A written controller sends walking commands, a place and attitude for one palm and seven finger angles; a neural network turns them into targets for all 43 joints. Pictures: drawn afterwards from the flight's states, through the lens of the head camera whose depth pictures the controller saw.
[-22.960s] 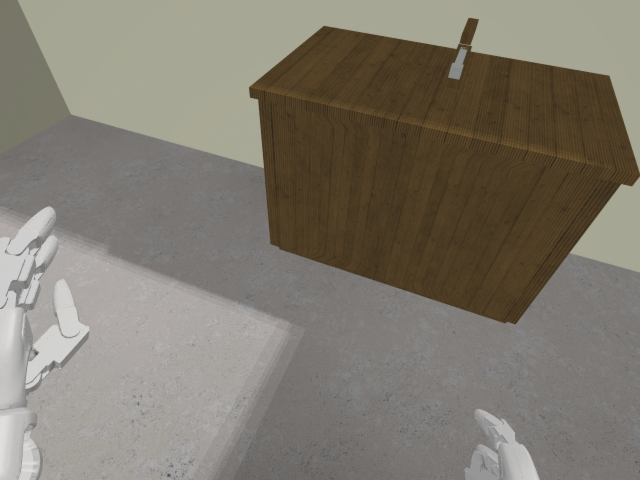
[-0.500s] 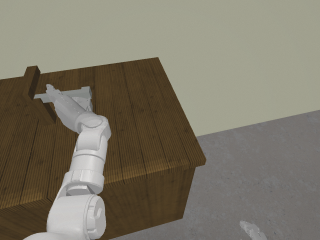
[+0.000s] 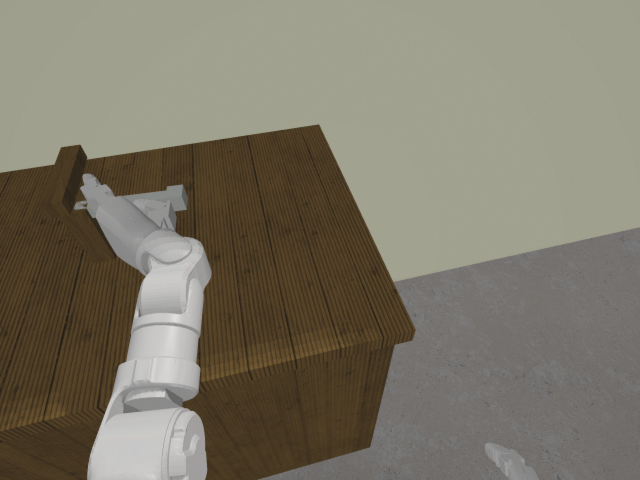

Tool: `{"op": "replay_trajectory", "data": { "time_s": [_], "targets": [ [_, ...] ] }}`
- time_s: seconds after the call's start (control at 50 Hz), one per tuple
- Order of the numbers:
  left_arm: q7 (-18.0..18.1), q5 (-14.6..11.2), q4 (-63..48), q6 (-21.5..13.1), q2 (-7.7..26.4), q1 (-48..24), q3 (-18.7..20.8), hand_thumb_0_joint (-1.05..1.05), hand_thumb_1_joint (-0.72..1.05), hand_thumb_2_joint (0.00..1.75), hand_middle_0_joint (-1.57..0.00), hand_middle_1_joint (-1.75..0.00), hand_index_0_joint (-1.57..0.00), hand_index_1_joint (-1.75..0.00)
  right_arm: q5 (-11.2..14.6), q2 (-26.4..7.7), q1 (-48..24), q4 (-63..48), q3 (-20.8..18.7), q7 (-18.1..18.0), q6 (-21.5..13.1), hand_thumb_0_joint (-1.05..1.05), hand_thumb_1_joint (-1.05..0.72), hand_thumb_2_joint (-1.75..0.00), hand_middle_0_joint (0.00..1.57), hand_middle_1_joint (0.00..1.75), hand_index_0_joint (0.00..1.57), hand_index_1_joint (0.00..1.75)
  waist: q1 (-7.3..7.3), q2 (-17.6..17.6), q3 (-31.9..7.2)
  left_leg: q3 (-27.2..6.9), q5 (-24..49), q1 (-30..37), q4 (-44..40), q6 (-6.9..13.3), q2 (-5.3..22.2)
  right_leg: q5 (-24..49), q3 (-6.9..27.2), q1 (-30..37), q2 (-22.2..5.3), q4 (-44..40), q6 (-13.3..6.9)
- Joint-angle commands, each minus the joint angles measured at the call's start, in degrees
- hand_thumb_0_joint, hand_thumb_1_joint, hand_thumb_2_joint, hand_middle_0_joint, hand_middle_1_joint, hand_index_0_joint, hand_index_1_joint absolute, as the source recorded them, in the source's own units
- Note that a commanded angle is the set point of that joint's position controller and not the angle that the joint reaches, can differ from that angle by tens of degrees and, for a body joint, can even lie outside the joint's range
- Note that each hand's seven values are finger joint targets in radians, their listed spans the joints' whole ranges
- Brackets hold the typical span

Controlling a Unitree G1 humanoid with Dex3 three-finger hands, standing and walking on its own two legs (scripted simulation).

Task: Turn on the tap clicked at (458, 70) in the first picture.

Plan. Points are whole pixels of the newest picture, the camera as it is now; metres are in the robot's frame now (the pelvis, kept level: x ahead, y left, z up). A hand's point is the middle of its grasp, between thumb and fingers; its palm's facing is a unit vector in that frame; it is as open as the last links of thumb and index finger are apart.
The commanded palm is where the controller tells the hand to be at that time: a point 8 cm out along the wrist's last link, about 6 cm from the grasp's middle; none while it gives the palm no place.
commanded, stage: lift the hand up off the lever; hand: left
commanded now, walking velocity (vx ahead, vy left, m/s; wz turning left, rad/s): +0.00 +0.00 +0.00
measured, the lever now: (176, 198) +0.49 +0.26 +0.09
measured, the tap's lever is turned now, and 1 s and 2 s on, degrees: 86 86 86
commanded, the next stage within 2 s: draw the hand back beside the body in 0.56 s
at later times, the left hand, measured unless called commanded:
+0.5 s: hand (168, 199) +0.41 +0.22 +0.16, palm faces +0.79 -0.60 -0.07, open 7.8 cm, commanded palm +0.35 +0.23 +0.17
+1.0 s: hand (154, 250) +0.33 +0.21 +0.15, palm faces +0.37 -0.91 -0.19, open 7.8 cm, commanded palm +0.29 +0.24 +0.17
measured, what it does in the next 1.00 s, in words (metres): stands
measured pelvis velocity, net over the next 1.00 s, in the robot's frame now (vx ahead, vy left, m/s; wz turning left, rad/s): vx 0.00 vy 0.00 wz -0.05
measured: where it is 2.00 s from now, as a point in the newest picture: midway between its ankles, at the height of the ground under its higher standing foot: outside the picture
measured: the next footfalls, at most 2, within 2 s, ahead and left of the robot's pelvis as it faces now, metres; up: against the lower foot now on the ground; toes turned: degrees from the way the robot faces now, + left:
none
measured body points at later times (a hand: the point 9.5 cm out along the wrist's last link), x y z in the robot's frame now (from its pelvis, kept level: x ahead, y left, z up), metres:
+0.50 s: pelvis +0.00 +0.00 +0.00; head +0.00 -0.01 +0.45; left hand +0.36 +0.25 +0.17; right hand +0.17 -0.22 -0.11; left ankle -0.01 +0.12 -0.73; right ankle +0.00 -0.07 -0.74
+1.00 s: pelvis +0.00 +0.00 +0.01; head -0.02 -0.02 +0.46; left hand +0.30 +0.26 +0.16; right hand +0.16 -0.25 -0.09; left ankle -0.01 +0.12 -0.73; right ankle +0.00 -0.07 -0.74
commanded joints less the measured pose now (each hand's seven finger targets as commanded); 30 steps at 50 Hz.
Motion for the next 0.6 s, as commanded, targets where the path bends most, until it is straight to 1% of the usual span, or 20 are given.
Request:
{"op": "replay_trajectory", "data": {
  "time_s": [0.0, 0.02, 0.04, 0.06, 0.1, 0.12, 0.14, 0.18, 0.2, 0.22, 0.24, 0.28, 0.3, 0.32, 0.38, 0.42, 0.46, 0.5, 0.52, 0.58],
  "targets": [
    [-0.2, 1.7, -13.5, -2.8, 7.2, -27.5, -4.8, 0.0, 0.9, 0.9, -0.15, -0.15, -0.15, -0.15, -0.2, -5.8, -7.6, -7.5, -1.1, -0.3, -3.4, 0.0, -0.9, -0.9, 0.2, 0.3, 0.2, 0.3, -0.59, -3.6, -16.0, 2.5, 15.9, 3.2, -2.1, 0.4, 0.5, 13.2, 1.4, 9.9, -3.6, -4.4, 2.5],
    [-0.3, 1.6, -13.3, -2.6, 8.9, -27.3, -3.2, 0.0, 0.9, 0.9, -0.15, -0.15, -0.15, -0.15, -0.3, -5.9, -7.8, -7.1, -1.2, -0.6, -3.1, 0.0, -0.9, -0.9, 0.2, 0.3, 0.2, 0.3, -0.1, -3.1, -15.5, 2.1, 15.8, 3.4, -2.7, 0.1, 0.5, 12.1, 1.1, 9.9, -3.3, -4.6, 2.2],
    [-0.3, 1.5, -14.0, -2.5, 6.9, -27.7, -4.9, 0.0, 0.9, 0.9, -0.15, -0.15, -0.15, -0.15, -0.2, -5.8, -7.9, -7.9, -1.0, -0.4, -3.3, 0.0, -0.9, -0.9, 0.2, 0.3, 0.2, 0.3, -0.43, -3.3, -16.4, 2.4, 17.0, 3.9, -2.6, 0.1, 0.4, 13.7, 1.2, 10.1, -3.5, -4.3, 2.3],
    [-0.1, 1.3, -13.9, -2.3, 7.7, -27.2, -3.9, 0.0, 0.9, 0.9, -0.15, -0.15, -0.15, -0.15, -0.2, -5.6, -8.2, -7.7, -1.0, -0.4, -3.2, 0.0, -0.9, -0.9, 0.2, 0.3, 0.2, 0.3, 0.06, -3.0, -16.8, 2.3, 17.0, 3.8, -2.4, -0.1, 0.5, 13.8, 1.2, 10.6, -3.6, -4.2, 2.3],
    [-0.1, 1.4, -14.3, -1.4, 6.6, -26.3, -4.8, 0.0, 0.9, 0.9, -0.15, -0.15, -0.15, -0.15, -0.3, -5.4, -8.5, -7.9, -0.9, -0.2, -3.0, 0.0, -0.9, -0.9, 0.2, 0.3, 0.2, 0.3, 0.27, -2.8, -17.2, 2.4, 18.6, 4.2, -2.4, -0.4, 0.5, 15.7, 1.1, 11.3, -3.6, -3.9, 2.2],
    [-0.2, 1.2, -13.4, -1.0, 9.2, -24.8, -2.3, 0.0, 0.9, 0.9, -0.15, -0.15, -0.15, -0.15, -0.2, -5.7, -8.6, -7.5, -1.0, -0.4, -2.5, 0.0, -0.9, -0.9, 0.2, 0.3, 0.2, 0.3, 0.87, -3.3, -16.5, 2.1, 18.1, 3.9, -3.0, -0.6, 0.6, 14.2, 0.9, 11.3, -3.3, -4.3, 2.1],
    [-0.2, 1.1, -13.1, -0.6, 7.4, -25.1, -3.8, 0.0, 0.9, 0.9, -0.15, -0.15, -0.15, -0.15, -0.1, -5.5, -8.9, -8.1, -0.6, -0.3, -2.5, 0.0, -0.9, -0.9, 0.2, 0.3, 0.2, 0.3, 0.52, -4.0, -16.0, 2.4, 18.4, 3.7, -3.1, -0.4, 0.5, 15.4, 1.0, 11.4, -3.6, -4.3, 2.3],
    [-0.2, 1.1, -13.2, -0.1, 7.0, -27.1, -4.3, 0.0, 0.9, 0.9, -0.15, -0.15, -0.15, -0.15, 0.0, -5.4, -9.4, -8.0, -0.6, -0.3, -2.6, 0.0, -0.9, -0.9, 0.2, 0.3, 0.2, 0.3, 0.34, -5.0, -15.4, 2.4, 16.7, 3.5, -3.4, -0.2, 0.7, 13.3, 1.2, 11.0, -3.7, -5.1, 2.4],
    [0.0, 1.0, -13.5, 0.0, 7.9, -27.6, -3.5, 0.0, 0.9, 0.9, -0.15, -0.15, -0.15, -0.15, 0.0, -5.3, -9.8, -8.1, -0.5, -0.3, -2.6, 0.0, -0.9, -0.9, 0.2, 0.3, 0.2, 0.3, 0.56, -4.7, -15.4, 2.4, 15.8, 3.4, -3.4, -0.1, 0.7, 12.5, 1.4, 11.1, -3.8, -5.4, 2.5],
    [-0.1, 1.0, -12.6, 0.0, 10.5, -26.8, -1.3, 0.0, 0.9, 0.9, -0.15, -0.15, -0.15, -0.15, 0.0, -5.6, -10.0, -7.6, -0.6, -0.6, -2.3, 0.0, -0.9, -0.9, 0.2, 0.3, 0.2, 0.3, 1.01, -4.2, -14.5, 2.1, 14.6, 3.1, -3.9, -0.1, 0.7, 10.2, 1.4, 10.8, -3.4, -5.9, 2.4],
    [-0.1, 1.3, -13.3, -0.1, 8.4, -28.8, -3.5, 0.0, 0.9, 0.9, -0.15, -0.15, -0.15, -0.15, 0.1, -5.3, -10.3, -8.0, -0.2, -0.4, -2.4, 0.0, -0.9, -0.9, 0.2, 0.3, 0.2, 0.3, 0.5, -4.1, -14.8, 2.2, 14.6, 3.2, -4.0, -0.2, 0.7, 9.9, 1.3, 10.5, -3.6, -5.8, 2.3],
    [0.2, 1.9, -14.3, -0.3, 7.0, -31.0, -4.9, 0.0, 0.9, 0.9, -0.15, -0.15, -0.15, -0.15, -0.1, -5.1, -10.3, -7.7, -0.3, -0.2, -2.9, 0.0, -0.9, -0.9, 0.2, 0.3, 0.2, 0.3, 0.25, -2.5, -15.6, 2.2, 14.9, 4.4, -3.6, -0.2, 0.8, 9.8, 1.3, 9.8, -3.5, -5.7, 2.2],
    [0.4, 1.9, -13.7, -0.2, 8.0, -30.0, -3.9, 0.0, 0.9, 0.9, -0.15, -0.15, -0.15, -0.15, -0.2, -5.1, -10.0, -7.7, -0.4, -0.2, -2.9, 0.0, -0.9, -0.9, 0.2, 0.3, 0.2, 0.3, 0.5, -3.3, -15.9, 2.1, 15.6, 4.2, -3.4, -0.3, 0.9, 10.8, 1.3, 10.5, -3.5, -5.5, 2.2],
    [0.2, 1.8, -13.9, -0.2, 10.2, -29.2, -2.1, 0.0, 0.9, 0.9, -0.15, -0.15, -0.15, -0.15, -0.3, -5.5, -10.2, -7.5, -0.6, -0.5, -2.6, 0.0, -0.9, -0.9, 0.2, 0.3, 0.2, 0.3, 1.02, -2.4, -16.1, 2.0, 15.7, 4.3, -3.7, -0.4, 0.8, 10.4, 1.3, 10.8, -3.2, -5.6, 2.0],
    [-0.1, 1.7, -12.5, 0.5, 6.3, -29.8, -5.4, 0.0, 0.9, 0.9, -0.15, -0.15, -0.15, -0.15, -0.1, -5.2, -10.0, -7.5, -0.4, -0.1, -2.9, 0.0, -0.9, -0.9, 0.2, 0.3, 0.2, 0.3, 0.15, -3.6, -15.3, 2.0, 15.5, 4.0, -3.7, -0.4, 0.8, 10.7, 1.1, 10.3, -3.5, -5.5, 2.1],
    [-0.4, 1.3, -11.1, 0.9, 8.5, -28.6, -3.4, 0.0, 0.9, 0.9, -0.15, -0.15, -0.15, -0.15, 0.0, -5.7, -9.9, -7.1, -0.6, -0.4, -2.6, 0.0, -0.9, -0.9, 0.2, 0.3, 0.2, 0.3, 0.54, -3.1, -14.3, 1.9, 14.2, 3.8, -4.3, -0.3, 0.8, 9.0, 1.2, 10.0, -3.3, -6.2, 2.1],
    [-0.4, 0.9, -11.1, 0.9, 5.8, -30.5, -5.6, 0.0, 0.9, 0.9, -0.15, -0.15, -0.15, -0.15, 0.1, -5.4, -10.0, -7.5, -0.3, -0.3, -3.0, 0.0, -0.9, -0.9, 0.2, 0.3, 0.2, 0.3, 0.02, -4.4, -14.1, 2.1, 13.5, 3.6, -4.1, 0.1, 0.7, 9.0, 1.3, 9.7, -3.6, -6.4, 2.4],
    [0.0, 1.0, -11.6, 0.6, 7.3, -31.5, -4.4, 0.0, 0.9, 0.9, -0.15, -0.15, -0.15, -0.15, 0.0, -5.5, -9.5, -7.3, -0.4, -0.4, -3.1, 0.0, -0.9, -0.9, 0.2, 0.3, 0.2, 0.3, 0.08, -4.3, -15.5, 2.3, 14.7, 4.1, -3.9, 0.2, 0.7, 10.7, 1.5, 10.5, -3.7, -6.3, 2.4],
    [0.1, 1.1, -11.5, 0.3, 10.4, -29.9, -1.4, 0.0, 0.9, 0.9, -0.15, -0.15, -0.15, -0.15, -0.1, -5.8, -9.3, -7.1, -0.8, -0.6, -2.8, 0.0, -0.9, -0.9, 0.2, 0.3, 0.2, 0.3, 1.0, -3.6, -16.0, 2.0, 15.9, 4.1, -4.0, -0.1, 0.7, 11.3, 1.3, 11.2, -3.3, -5.9, 2.2],
    [0.5, 1.9, -15.6, -0.1, 7.4, -28.9, -4.0, 0.0, 0.9, 0.9, -0.15, -0.15, -0.15, -0.15, -0.4, -5.4, -8.4, -7.9, -1.0, 0.2, -2.7, 0.0, -0.9, -0.9, 0.2, 0.3, 0.2, 0.3, 0.99, -1.8, -20.5, 2.6, 23.6, 6.5, -2.3, -0.9, 0.9, 20.1, 0.9, 13.3, -3.4, -3.2, 1.9]
  ]
}}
